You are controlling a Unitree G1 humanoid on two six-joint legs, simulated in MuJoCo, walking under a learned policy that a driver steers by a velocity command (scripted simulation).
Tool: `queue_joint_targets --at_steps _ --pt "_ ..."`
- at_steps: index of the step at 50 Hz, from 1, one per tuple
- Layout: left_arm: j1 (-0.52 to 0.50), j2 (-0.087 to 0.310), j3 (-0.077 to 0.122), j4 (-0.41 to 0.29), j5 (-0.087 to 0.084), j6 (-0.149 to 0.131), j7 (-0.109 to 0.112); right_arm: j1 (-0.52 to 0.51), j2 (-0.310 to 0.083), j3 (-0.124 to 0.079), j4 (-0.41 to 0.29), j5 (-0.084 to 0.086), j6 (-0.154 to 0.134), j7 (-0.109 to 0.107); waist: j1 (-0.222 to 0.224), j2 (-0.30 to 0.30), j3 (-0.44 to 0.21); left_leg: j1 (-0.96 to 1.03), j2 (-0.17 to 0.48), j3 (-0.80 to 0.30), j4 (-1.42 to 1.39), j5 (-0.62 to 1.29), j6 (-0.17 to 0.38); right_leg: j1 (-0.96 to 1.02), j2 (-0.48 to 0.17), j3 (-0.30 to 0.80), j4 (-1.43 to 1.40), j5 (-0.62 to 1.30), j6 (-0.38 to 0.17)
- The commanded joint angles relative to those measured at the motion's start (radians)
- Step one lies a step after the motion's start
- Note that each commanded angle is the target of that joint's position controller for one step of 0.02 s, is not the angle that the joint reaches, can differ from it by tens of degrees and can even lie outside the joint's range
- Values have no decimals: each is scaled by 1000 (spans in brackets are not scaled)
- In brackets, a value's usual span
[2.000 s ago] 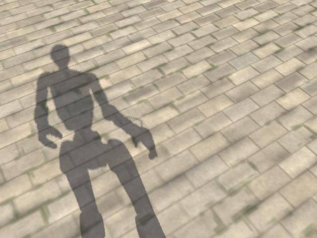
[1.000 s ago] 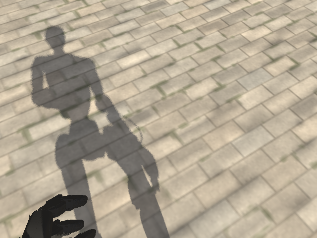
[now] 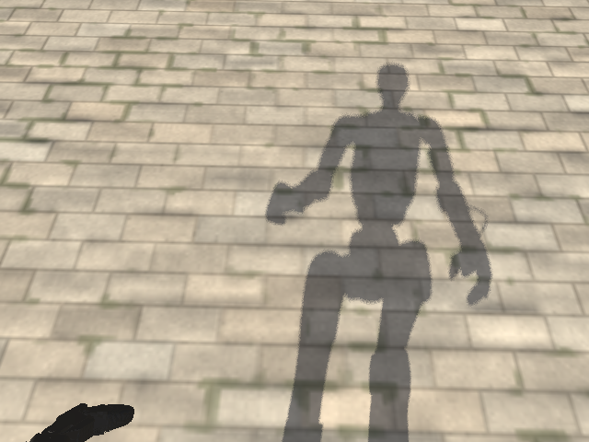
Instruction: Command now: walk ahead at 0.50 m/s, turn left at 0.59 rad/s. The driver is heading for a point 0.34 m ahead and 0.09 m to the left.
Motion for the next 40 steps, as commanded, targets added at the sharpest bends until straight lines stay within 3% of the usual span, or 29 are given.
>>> queue_joint_targets --at_steps 1,2,3,4,5,7,12,16,19,21,22,23,24,25,26,27,28,29,30,32,37,40 --pt "297 207 71 7 -11 2 2 109 -87 5 -90 28 -24 -2 114 -251 -256 -658 47 27 604 -59 -26 773 -453 787 -227 -496 -239" --pt "254 142 53 -7 -14 9 7 -5 -143 -11 -98 19 -18 -2 142 -155 -136 -683 83 48 629 38 -30 658 -410 612 -237 -463 -192" --pt "206 123 44 -11 -4 16 9 -63 -139 -12 -108 7 -14 -4 129 -89 -72 -646 119 79 608 113 -33 539 -366 471 -244 -320 -165" --pt "180 101 37 -3 1 21 11 -102 -127 -14 -121 -4 -14 0 116 -82 -20 -625 146 79 561 160 -34 451 -327 373 -262 -201 -158" --pt "171 92 32 4 7 19 16 -99 -108 -14 -126 1 -11 7 95 -108 -9 -579 171 82 531 191 -31 397 -301 295 -283 -126 -147" --pt "179 92 34 21 0 11 18 -95 -67 -7 -134 12 -1 15 86 -124 -3 -560 187 109 489 210 -34 366 -283 197 -321 -44 -156" --pt "192 147 50 55 -4 12 23 -174 -36 6 -171 4 2 25 93 -80 19 -626 201 134 305 371 -53 397 -293 30 -360 150 -175" --pt "207 165 45 79 -11 34 31 -301 4 23 -202 -8 -18 50 129 -63 57 -500 149 227 32 532 -42 368 -243 -118 -318 396 -140" --pt "253 197 48 105 -29 52 32 -337 -6 18 -223 -7 -25 70 130 -87 34 -428 107 256 -77 515 -16 444 -269 -128 -248 525 -126" --pt "238 224 56 108 -45 62 38 -264 -52 -3 -210 -19 -26 73 70 -114 -19 -317 62 269 -139 461 25 486 -275 -130 -126 687 -103" --pt "223 218 53 107 -47 66 41 -157 -86 -23 -178 -23 -27 70 5 -97 -74 -172 37 274 -212 536 53 471 -249 -153 4 697 -78" --pt "242 189 42 105 -35 63 41 -77 -136 -41 -157 -28 -23 54 -36 -55 -130 16 63 239 -246 752 82 366 -203 -180 176 569 -35" --pt "291 97 9 70 24 55 32 -14 -218 -47 -156 -52 -12 30 -9 179 -269 354 321 -40 -100 1339 185 72 -112 -188 529 -149 21" --pt "413 75 -19 98 6 50 11 -60 -185 -16 -182 -58 -15 34 41 256 -505 509 549 -371 -148 1408 390 -71 -31 -9 778 -643 54" --pt "352 179 12 121 -24 62 4 -72 -115 -4 -180 -44 -7 46 -7 91 -492 399 469 -260 -189 1243 346 -61 -87 82 797 -593 58" --pt "256 168 10 85 -42 72 5 -140 -93 7 -169 -30 -8 51 12 81 -325 282 404 -137 -221 1109 292 -126 -114 49 755 -549 59" --pt "220 142 6 89 -31 85 18 -194 -69 15 -155 -21 -10 52 40 18 -213 138 352 -75 -264 988 247 -133 -140 36 676 -500 67" --pt "226 140 9 96 -22 103 32 -239 -62 18 -149 -24 -11 51 73 27 -158 -2 323 -29 -305 904 221 -65 -156 38 603 -452 76" --pt "263 130 9 112 -18 121 40 -273 -84 10 -143 -36 -10 51 105 58 -134 -133 295 20 -348 861 210 38 -143 14 567 -393 88" --pt "306 99 4 131 -9 136 54 -306 -80 7 -129 -51 -15 46 128 93 -136 -219 276 66 -380 804 216 128 -125 -5 464 -347 101" --pt "210 90 1 119 -2 146 62 -304 -54 16 -72 -47 -4 26 87 115 -129 -241 264 60 -415 376 182 217 -116 -3 214 -184 77" --pt "208 78 -2 125 22 139 51 -293 -7 36 -34 -39 5 25 110 84 -67 -310 199 76 -388 63 86 336 -97 -17 -6 -56 36"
